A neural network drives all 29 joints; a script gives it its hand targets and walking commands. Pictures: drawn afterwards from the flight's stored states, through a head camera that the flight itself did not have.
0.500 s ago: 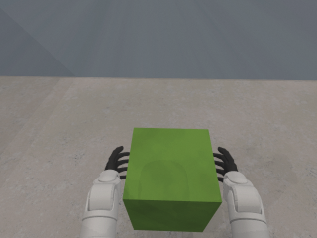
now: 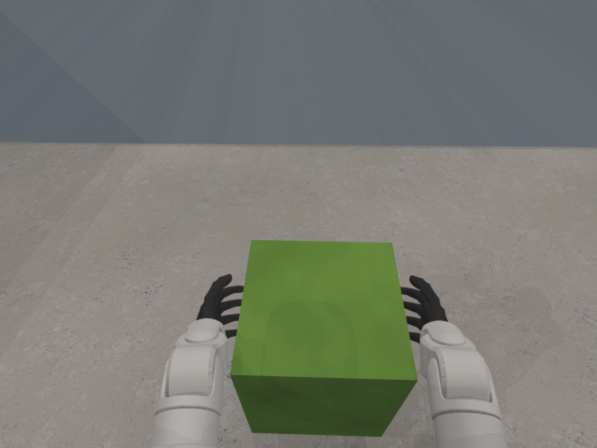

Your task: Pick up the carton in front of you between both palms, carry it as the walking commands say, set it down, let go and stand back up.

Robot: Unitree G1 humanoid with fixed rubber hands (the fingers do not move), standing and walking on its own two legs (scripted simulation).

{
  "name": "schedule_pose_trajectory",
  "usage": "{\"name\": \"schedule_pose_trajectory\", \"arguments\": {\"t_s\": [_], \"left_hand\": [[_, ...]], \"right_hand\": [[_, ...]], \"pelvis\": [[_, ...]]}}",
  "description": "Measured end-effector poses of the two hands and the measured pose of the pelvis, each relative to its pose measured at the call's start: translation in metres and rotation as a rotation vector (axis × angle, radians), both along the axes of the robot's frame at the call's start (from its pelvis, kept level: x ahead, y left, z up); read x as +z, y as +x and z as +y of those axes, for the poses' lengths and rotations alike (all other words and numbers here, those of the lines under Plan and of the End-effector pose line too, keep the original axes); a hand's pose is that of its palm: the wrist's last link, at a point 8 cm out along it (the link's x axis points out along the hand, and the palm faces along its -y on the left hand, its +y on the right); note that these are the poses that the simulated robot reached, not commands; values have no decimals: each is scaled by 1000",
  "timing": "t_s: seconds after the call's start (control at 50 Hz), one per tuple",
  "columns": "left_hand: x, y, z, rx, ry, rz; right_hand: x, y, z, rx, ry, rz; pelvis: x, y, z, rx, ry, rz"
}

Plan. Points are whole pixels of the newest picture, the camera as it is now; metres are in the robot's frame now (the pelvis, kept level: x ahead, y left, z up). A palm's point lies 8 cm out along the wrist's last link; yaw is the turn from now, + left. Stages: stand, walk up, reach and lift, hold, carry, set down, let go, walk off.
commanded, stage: carry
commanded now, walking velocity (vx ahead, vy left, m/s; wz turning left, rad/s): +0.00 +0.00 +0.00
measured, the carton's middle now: (318, 342) +0.31 +0.00 -0.04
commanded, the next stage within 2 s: hold in 0.20 s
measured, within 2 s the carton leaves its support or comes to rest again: neither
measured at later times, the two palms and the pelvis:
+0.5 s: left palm (171, 365) +0.23 +0.19 +0.04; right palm (398, 324) +0.29 -0.11 +0.04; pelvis -0.01 -0.02 +0.01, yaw +10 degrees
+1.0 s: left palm (208, 346) +0.25 +0.14 +0.05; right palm (426, 309) +0.32 -0.15 +0.04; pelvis -0.01 -0.07 +0.01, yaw +13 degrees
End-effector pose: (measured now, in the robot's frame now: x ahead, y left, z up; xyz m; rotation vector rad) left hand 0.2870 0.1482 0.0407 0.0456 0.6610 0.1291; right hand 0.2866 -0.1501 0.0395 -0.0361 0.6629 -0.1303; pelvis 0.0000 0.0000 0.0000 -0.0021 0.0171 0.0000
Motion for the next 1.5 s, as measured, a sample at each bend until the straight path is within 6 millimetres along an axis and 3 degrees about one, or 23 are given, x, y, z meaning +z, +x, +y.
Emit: {"name": "schedule_pose_trajectory", "arguments": {"t_s": [0.24,0.5,0.8,1.04,1.14,1.22,1.42,1.5], "left_hand": [[-1,-5,3,-3,3,2],[3,-54,38,201,15,2],[13,-43,0,188,33,5],[7,-27,-5,214,15,13],[-11,-5,-5,184,19,32],[-38,12,-8,144,37,53],[-151,37,-13,100,22,36],[-183,47,-12,111,-4,2]], "right_hand": [[0,-5,2,0,-1,0],[2,7,45,214,-2,0],[5,14,6,197,22,2],[1,35,2,169,80,18],[-19,47,0,133,89,36],[-50,55,-4,112,74,53],[-161,64,-12,87,36,32],[-192,74,-10,74,49,0]], "pelvis": [[2,-4,2,19,-7,-33],[11,-13,-17,183,13,-131],[11,-12,-54,209,20,-145],[7,-12,-67,228,15,-140],[-1,-18,-65,231,4,-104],[-9,-24,-60,218,0,-23],[-44,-42,-44,195,-2,304],[-66,-45,-39,206,-13,434]]}}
